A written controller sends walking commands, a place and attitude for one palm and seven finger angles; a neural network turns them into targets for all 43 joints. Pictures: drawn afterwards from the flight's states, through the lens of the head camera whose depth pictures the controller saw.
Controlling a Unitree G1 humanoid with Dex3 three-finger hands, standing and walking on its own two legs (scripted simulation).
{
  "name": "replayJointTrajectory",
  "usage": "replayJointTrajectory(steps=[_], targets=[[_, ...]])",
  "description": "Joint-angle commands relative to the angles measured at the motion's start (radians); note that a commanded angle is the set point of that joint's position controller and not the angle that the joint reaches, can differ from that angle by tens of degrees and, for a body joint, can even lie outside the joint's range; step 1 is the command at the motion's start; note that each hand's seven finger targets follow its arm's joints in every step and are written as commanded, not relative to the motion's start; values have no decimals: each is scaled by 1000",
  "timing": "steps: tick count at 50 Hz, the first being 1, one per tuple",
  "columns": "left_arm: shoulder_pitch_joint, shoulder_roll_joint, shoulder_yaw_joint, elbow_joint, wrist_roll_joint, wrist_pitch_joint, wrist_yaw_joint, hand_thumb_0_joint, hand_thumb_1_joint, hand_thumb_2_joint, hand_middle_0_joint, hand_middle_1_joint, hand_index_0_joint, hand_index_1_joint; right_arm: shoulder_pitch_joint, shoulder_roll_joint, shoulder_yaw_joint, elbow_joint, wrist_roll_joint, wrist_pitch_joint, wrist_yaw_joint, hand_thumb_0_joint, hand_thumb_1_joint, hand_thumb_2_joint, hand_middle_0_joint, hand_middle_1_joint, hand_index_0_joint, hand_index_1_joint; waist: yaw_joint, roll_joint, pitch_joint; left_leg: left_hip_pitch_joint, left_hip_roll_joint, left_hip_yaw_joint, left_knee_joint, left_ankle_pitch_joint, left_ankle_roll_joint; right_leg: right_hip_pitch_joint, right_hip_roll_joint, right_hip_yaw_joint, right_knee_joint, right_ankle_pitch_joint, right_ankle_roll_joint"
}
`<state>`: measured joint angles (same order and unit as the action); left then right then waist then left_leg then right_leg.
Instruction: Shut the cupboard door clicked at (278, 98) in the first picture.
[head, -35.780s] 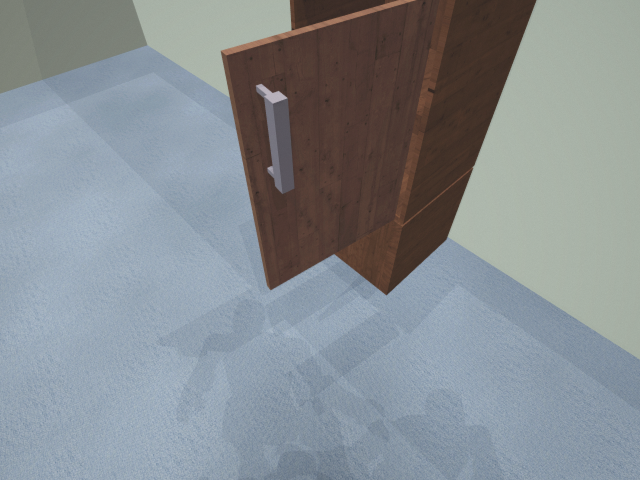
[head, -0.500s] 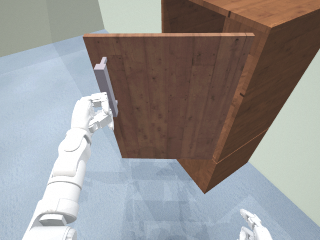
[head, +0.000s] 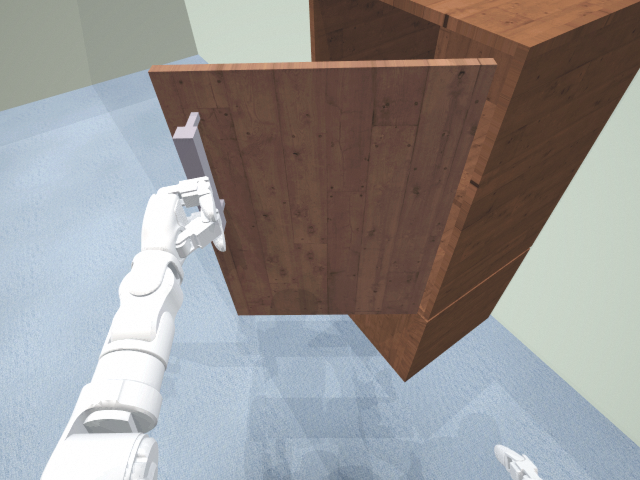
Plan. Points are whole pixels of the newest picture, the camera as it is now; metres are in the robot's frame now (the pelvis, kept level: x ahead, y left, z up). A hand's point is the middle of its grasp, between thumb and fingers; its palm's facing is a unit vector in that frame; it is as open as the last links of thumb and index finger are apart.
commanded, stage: push the door shut along its arc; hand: left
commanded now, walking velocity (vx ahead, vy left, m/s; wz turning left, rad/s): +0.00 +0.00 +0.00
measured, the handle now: (206, 176) +0.49 +0.19 +0.11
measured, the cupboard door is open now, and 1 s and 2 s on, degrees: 55 42 35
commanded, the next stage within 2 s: pull the fist back off the door in 1.96 s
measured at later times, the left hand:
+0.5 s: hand (221, 195) +0.44 +0.15 +0.12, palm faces -0.06 -1.00 -0.01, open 3.2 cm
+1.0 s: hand (240, 169) +0.50 +0.14 +0.12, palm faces -0.18 -0.98 +0.00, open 3.1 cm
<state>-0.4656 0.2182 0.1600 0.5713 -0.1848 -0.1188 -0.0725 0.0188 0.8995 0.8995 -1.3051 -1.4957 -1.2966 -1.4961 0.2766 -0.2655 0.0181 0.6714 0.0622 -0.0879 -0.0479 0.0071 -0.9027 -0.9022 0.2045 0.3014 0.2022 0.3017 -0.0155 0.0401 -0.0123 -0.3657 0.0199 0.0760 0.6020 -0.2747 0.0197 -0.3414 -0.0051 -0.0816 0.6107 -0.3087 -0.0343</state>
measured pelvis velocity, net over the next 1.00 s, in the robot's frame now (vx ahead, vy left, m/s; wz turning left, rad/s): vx -0.01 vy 0.02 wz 0.00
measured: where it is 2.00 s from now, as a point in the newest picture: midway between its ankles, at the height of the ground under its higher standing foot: outside the picture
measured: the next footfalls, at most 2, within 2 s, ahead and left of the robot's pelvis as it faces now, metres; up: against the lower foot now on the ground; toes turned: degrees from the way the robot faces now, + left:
none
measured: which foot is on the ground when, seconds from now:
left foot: down 0.00-1.00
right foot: down 0.00-1.00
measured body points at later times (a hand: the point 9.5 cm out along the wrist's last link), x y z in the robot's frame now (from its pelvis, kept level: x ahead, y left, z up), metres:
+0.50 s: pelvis -0.01 +0.00 -0.01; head +0.03 -0.01 +0.44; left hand +0.44 +0.21 +0.13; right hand +0.08 -0.26 -0.12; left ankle +0.02 +0.11 -0.73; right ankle +0.01 -0.09 -0.73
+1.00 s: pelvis -0.01 +0.02 -0.02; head +0.08 +0.02 +0.42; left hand +0.50 +0.19 +0.13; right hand -0.01 -0.26 -0.13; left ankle +0.02 +0.11 -0.73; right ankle +0.01 -0.09 -0.73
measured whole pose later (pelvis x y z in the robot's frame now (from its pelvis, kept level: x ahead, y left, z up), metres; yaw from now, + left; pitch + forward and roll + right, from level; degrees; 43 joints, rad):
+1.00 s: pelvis -0.01 +0.02 -0.02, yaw +0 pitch +13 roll -2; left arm -1.06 0.44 0.22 1.25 -0.16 -0.25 -0.29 0.02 0.90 0.90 -1.30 -1.50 -1.31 -1.50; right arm 0.41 -0.30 0.02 0.73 0.03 -0.11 -0.03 0.00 -0.90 -0.90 0.21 0.30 0.20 0.30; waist -0.16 0.04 -0.04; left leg -0.67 0.02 0.06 0.77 -0.32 0.05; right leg -0.62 -0.01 -0.09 0.73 -0.33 -0.01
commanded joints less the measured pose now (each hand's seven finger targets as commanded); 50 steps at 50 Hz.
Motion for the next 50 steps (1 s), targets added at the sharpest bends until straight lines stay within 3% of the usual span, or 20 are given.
replayJointTrajectory(steps=[1, 4, 5, 8, 12, 14, 16, 17, 19, 21, 28, 33, 34, 36, 40, 42, 45, 47, 48, 50], targets=[[-424, 183, 53, -171, -8, -77, -2, 0, 900, 900, -1300, -1500, -1300, -1500, -45, -120, -34, -132, 0, -48, -13, 0, -900, -900, 200, 300, 200, 300, -4, -85, -276, 135, -23, -70, -73, 118, 18, 52, 9, 66, -107, 212, 18], [-438, 151, 24, -159, -9, -74, -11, 0, 900, 900, -1300, -1500, -1300, -1500, -58, -114, -31, -143, 5, -46, -8, 0, -900, -900, 200, 300, 200, 300, -7, -55, -270, 133, -25, -66, -71, 113, 16, 42, 6, 67, -103, 214, 17], [-442, 158, 31, -158, -9, -76, -13, 0, 900, 900, -1300, -1500, -1300, -1500, -52, -116, -32, -145, 3, -47, -8, 0, -900, -900, 200, 300, 200, 300, -4, -67, -281, 134, -26, -70, -70, 117, 16, 46, 8, 66, -99, 219, 16], [-560, 213, 49, -94, -3, -84, -24, 0, 900, 900, -1300, -1500, -1300, -1500, -43, -124, -27, -131, 5, -37, -14, 0, -900, -900, 200, 300, 200, 300, -34, -88, -236, 106, -25, -72, -68, 77, 20, 15, 5, 75, -110, 177, 21], [-684, 247, 53, -24, -2, -119, -50, 0, 900, 900, -1300, -1500, -1300, -1500, -23, -128, -27, -117, 2, -38, -19, 0, -900, -900, 200, 300, 200, 300, -49, -39, -281, 111, -27, -80, -50, 75, 19, 3, 4, 81, -94, 177, 17], [-715, 241, 50, 44, -6, -134, -71, 0, 900, 900, -1300, -1500, -1300, -1500, -8, -131, -29, -109, 1, -40, -19, 0, -900, -900, 200, 300, 200, 300, -57, -61, -307, 108, -28, -83, -39, 85, 19, -2, 7, 77, -80, 192, 16], [-719, 294, 89, 122, -5, -143, -88, 0, 900, 900, -1300, -1500, -1300, -1500, 17, -142, -29, -101, -2, -37, -18, 0, -900, -900, 200, 300, 200, 300, -52, -71, -315, 74, -30, -83, -31, 82, 20, 6, 6, 81, -72, 192, 18], [-751, 287, 77, 144, -6, -148, -101, 0, 900, 900, -1300, -1500, -1300, -1500, 18, -141, -27, -100, -1, -38, -17, 0, -900, -900, 200, 300, 200, 300, -61, -53, -306, 64, -31, -83, -28, 82, 20, -6, 3, 83, -67, 199, 17], [-785, 291, 78, 182, -11, -157, -121, 0, 900, 900, -1300, -1500, -1300, -1500, 36, -146, -31, -97, 0, -38, -14, 0, -900, -900, 200, 300, 200, 300, -73, -76, -317, 52, -31, -84, -18, 81, 22, -18, 5, 83, -61, 204, 20], [-787, 310, 91, 214, -8, -165, -138, 0, 900, 900, -1300, -1500, -1300, -1500, 61, -156, -37, -93, -5, -35, -12, 0, -900, -900, 200, 300, 200, 300, -71, -61, -352, 62, -30, -85, -7, 106, 21, -18, 8, 80, -46, 228, 17], [-917, 320, 75, 298, -12, -186, -189, 0, 900, 900, -1300, -1500, -1300, -1500, 124, -174, -47, -66, -9, -36, -7, 0, -900, -900, 200, 300, 200, 300, -120, -54, -353, 41, -23, -103, 13, 82, 21, -100, 18, 73, -33, 187, 19], [-975, 367, 93, 352, -2, -195, -220, 0, 900, 900, -1300, -1500, -1300, -1500, 166, -189, -52, -49, -14, -35, -7, 0, -900, -900, 200, 300, 200, 300, -135, -21, -383, 38, -19, -114, 32, 85, 19, -144, 23, 71, -16, 167, 16], [-983, 335, 64, 367, -1, -194, -228, 0, 900, 900, -1300, -1500, -1300, -1500, 170, -188, -51, -50, -15, -37, -5, 0, -900, -900, 200, 300, 200, 300, -143, -3, -377, 46, -18, -118, 32, 83, 17, -169, 25, 65, -13, 155, 15], [-1004, 359, 83, 386, 0, -198, -234, 0, 900, 900, -1300, -1500, -1300, -1500, 193, -198, -57, -35, -20, -37, -6, 0, -900, -900, 200, 300, 200, 300, -151, 3, -388, 71, -11, -126, 44, 106, 16, -199, 28, 59, -9, 157, 13], [-1070, 326, 51, 385, -2, -204, -247, 0, 900, 900, -1300, -1500, -1300, -1500, 210, -201, -59, -27, -24, -43, 0, 0, -900, -900, 200, 300, 200, 300, -170, 34, -412, 100, -4, -142, 52, 106, 10, -257, 33, 50, 1, 133, 14], [-1094, 366, 82, 404, 0, -203, -241, 0, 900, 900, -1300, -1500, -1300, -1500, 226, -208, -59, -21, -27, -42, -1, 0, -900, -900, 200, 300, 200, 300, -174, 24, -421, 93, -2, -148, 57, 119, 11, -260, 34, 50, 6, 139, 13], [-1154, 349, 56, 430, 15, -199, -236, 0, 900, 900, -1300, -1500, -1300, -1500, 238, -208, -58, -12, -29, -45, 1, 0, -900, -900, 200, 300, 200, 300, -198, 33, -400, 81, 1, -154, 62, 89, 11, -303, 35, 49, 8, 108, 16], [-1187, 385, 76, 443, 25, -204, -229, 0, 900, 900, -1300, -1500, -1300, -1500, 253, -215, -58, -2, -33, -46, 1, 0, -900, -900, 200, 300, 200, 300, -203, 42, -414, 86, 5, -165, 70, 106, 9, -319, 35, 48, 19, 113, 14], [-1195, 354, 54, 440, 27, -205, -233, 0, 900, 900, -1300, -1500, -1300, -1500, 256, -212, -58, -6, -35, -48, 4, 0, -900, -900, 200, 300, 200, 300, -205, 60, -441, 104, 4, -166, 77, 122, 7, -327, 36, 47, 24, 120, 13], [-1217, 353, 49, 475, 30, -201, -239, 0, 900, 900, -1300, -1500, -1300, -1500, 267, -216, -59, 3, -37, -48, 5, 0, -900, -900, 200, 300, 200, 300, -219, 40, -432, 99, 9, -174, 84, 115, 6, -351, 37, 44, 29, 113, 13]])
